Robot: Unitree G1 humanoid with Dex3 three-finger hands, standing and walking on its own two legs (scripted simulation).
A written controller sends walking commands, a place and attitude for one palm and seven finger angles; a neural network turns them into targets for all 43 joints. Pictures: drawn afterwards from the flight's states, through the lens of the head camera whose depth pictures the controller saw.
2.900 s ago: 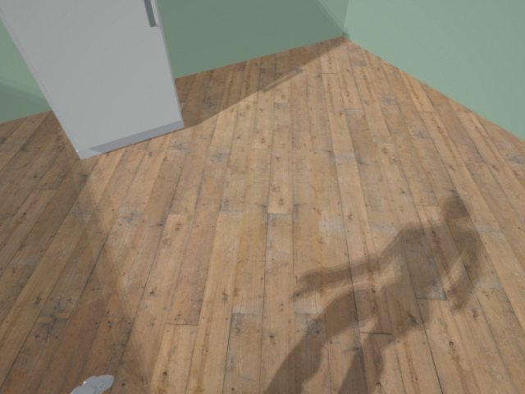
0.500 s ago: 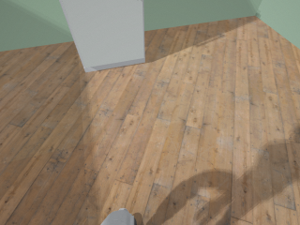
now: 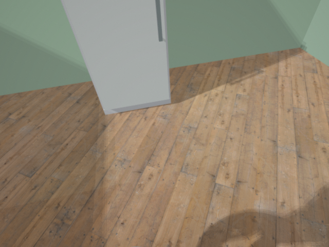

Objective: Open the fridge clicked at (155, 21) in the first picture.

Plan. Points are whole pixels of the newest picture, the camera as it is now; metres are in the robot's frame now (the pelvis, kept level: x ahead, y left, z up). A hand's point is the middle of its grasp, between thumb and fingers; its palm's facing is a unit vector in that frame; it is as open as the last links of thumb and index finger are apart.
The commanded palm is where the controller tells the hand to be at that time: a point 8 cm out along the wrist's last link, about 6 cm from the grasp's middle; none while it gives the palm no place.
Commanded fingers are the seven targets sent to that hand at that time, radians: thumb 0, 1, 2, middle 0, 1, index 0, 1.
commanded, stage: walk to a spot facing it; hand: right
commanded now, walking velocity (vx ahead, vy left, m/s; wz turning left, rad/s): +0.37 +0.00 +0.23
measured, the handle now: (157, 7) +1.41 +0.14 +0.09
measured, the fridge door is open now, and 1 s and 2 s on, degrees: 0 0 0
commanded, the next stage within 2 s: take the last steps up to it in 1.08 s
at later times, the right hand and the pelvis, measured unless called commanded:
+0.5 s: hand (211, 191) +0.35 -0.12 -0.18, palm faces -0.03 +0.98 -0.18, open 7.3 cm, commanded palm none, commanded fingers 0.00 -0.90 -0.90 0.20 0.30 0.20 0.30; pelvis +0.24 +0.05 -0.01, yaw +5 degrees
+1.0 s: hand (225, 158) +0.48 -0.18 -0.18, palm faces -0.06 +0.99 -0.15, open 7.4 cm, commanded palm none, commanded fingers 0.00 -0.90 -0.90 0.20 0.30 0.20 0.30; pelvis +0.47 +0.00 +0.00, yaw +8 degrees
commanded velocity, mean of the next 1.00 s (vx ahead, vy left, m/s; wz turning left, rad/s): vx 0.36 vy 0.00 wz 0.16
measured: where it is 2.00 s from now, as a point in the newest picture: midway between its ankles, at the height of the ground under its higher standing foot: (167, 166)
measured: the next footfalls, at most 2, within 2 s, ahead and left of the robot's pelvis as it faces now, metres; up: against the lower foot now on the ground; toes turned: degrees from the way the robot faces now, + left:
left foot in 0.38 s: +0.32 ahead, +0.15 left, +0.00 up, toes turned +14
right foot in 0.80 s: +0.54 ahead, -0.08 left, +0.00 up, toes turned -7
